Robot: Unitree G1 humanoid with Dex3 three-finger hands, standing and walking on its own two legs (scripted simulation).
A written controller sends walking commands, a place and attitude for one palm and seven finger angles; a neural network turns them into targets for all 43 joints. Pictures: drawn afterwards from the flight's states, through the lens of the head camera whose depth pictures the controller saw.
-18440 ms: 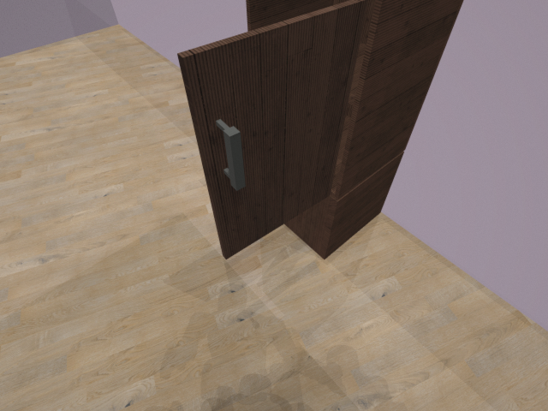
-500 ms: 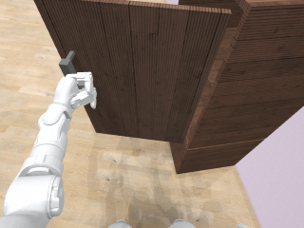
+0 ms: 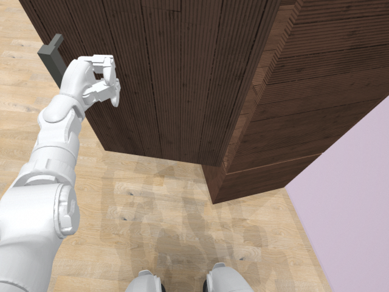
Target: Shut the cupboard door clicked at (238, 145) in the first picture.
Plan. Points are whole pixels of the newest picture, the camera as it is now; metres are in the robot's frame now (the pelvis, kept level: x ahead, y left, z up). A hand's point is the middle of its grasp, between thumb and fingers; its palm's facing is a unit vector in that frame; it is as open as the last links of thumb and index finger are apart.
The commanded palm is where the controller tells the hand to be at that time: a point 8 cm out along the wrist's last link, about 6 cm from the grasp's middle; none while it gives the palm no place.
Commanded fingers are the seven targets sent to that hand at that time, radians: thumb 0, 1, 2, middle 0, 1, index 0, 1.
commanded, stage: push the door shut along its arc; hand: left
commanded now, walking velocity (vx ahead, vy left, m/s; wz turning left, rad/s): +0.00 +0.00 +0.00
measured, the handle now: (67, 72) +0.55 +0.20 +0.10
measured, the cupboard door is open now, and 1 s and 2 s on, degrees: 68 55 55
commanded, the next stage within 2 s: pull the fist back off the door in 0.50 s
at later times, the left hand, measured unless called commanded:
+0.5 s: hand (124, 71) +0.54 +0.09 +0.11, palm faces -0.40 -0.92 -0.01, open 3.1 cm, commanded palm +0.55 +0.13 +0.10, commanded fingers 0.00 0.90 0.90 -1.30 -1.50 -1.30 -1.50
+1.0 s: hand (139, 75) +0.54 +0.06 +0.10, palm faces +0.05 -1.00 -0.01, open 3.1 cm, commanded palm +0.50 +0.11 +0.10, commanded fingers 0.00 0.90 0.90 -1.30 -1.50 -1.30 -1.50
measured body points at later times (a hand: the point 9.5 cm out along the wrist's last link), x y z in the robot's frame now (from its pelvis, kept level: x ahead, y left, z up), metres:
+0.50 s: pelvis +0.00 +0.00 -0.02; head +0.14 +0.01 +0.41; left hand +0.55 +0.14 +0.11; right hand -0.02 -0.28 -0.12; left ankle +0.02 +0.10 -0.69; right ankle +0.01 -0.12 -0.69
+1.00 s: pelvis +0.01 -0.01 +0.00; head +0.12 -0.01 +0.43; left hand +0.53 +0.11 +0.10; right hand -0.02 -0.24 -0.13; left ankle +0.02 +0.10 -0.69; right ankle +0.01 -0.12 -0.69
